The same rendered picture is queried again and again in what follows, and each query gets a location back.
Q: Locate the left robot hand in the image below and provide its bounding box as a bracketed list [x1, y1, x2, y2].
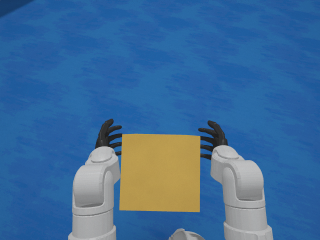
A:
[95, 118, 123, 156]

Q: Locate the robot left forearm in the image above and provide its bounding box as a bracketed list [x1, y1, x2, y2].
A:
[68, 146, 121, 240]

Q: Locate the carton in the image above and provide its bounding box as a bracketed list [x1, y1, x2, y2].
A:
[119, 134, 201, 212]

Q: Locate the robot right shin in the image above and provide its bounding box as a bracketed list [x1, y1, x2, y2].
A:
[173, 228, 185, 235]

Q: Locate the robot right forearm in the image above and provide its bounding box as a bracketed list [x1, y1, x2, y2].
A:
[210, 145, 274, 240]

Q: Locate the right robot hand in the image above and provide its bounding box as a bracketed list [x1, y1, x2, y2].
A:
[198, 120, 228, 160]

